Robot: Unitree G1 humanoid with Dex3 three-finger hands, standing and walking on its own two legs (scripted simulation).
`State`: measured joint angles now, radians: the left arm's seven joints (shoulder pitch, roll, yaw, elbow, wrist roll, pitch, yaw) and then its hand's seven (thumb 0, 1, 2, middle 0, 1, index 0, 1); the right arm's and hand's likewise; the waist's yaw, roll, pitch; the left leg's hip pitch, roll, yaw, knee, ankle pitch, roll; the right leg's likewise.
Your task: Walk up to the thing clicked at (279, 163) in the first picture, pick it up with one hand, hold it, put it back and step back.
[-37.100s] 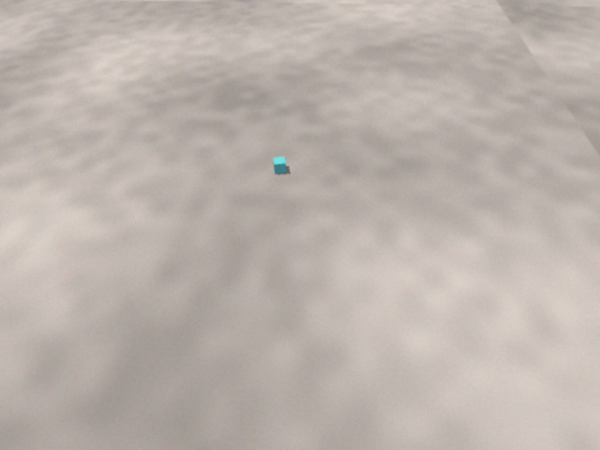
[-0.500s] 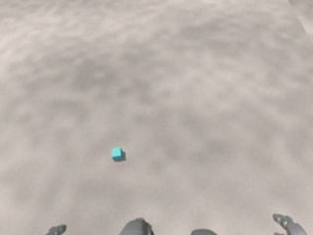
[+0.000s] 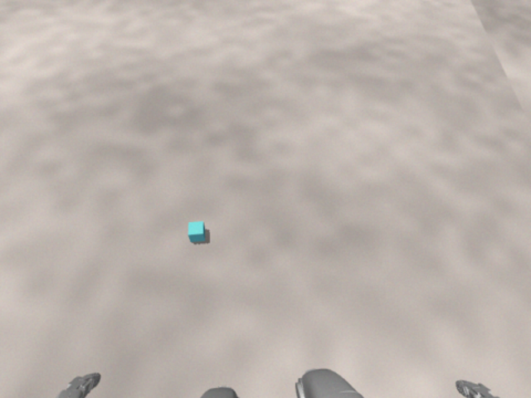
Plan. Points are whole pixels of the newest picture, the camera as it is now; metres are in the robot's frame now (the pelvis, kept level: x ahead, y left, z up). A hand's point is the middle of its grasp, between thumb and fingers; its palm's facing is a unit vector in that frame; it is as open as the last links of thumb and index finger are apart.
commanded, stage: step back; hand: left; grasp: from above
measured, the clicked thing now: (196, 231) +0.78 +0.31 -0.73
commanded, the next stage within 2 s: stand in 1.94 s
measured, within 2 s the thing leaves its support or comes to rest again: neither
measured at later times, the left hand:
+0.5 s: hand out of the picture -0.07 +0.24 -0.14, palm faces +0.05 -0.90 -0.43, open 7.4 cm
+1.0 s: hand out of the picture -0.28 +0.21 -0.14, palm faces +0.05 -0.90 -0.43, open 7.4 cm
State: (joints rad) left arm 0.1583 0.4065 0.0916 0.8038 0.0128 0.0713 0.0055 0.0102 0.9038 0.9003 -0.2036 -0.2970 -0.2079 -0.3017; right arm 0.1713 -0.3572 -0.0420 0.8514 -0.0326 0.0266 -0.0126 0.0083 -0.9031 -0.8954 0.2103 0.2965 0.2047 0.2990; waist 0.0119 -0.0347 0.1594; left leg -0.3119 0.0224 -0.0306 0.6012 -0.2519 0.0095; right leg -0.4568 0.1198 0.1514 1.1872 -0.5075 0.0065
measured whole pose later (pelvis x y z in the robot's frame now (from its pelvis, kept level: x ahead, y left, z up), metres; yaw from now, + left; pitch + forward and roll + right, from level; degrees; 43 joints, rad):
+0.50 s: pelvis -0.18 -0.04 -0.01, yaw +4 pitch -2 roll +1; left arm 0.13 0.39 0.06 0.77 0.03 0.05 0.02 0.01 0.90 0.90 -0.21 -0.30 -0.21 -0.30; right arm 0.21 -0.40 -0.05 0.87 -0.02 0.06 -0.02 0.01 -0.91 -0.90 0.21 0.30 0.20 0.30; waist 0.01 0.01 0.17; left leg -0.25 -0.04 -0.04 0.68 -0.40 0.00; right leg -0.42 -0.05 -0.02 0.71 -0.26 0.00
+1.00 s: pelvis -0.32 -0.07 +0.00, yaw +1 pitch -3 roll +0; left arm 0.24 0.36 0.06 0.95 0.04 -0.01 0.00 0.01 0.90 0.90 -0.21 -0.30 -0.21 -0.30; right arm 0.20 -0.41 -0.06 0.93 -0.02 0.06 0.01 0.01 -0.91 -0.90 0.21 0.30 0.20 0.30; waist 0.04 0.04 0.07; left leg -0.39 -0.04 -0.13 0.92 -0.44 -0.01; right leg -0.25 0.00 0.02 0.62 -0.33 -0.02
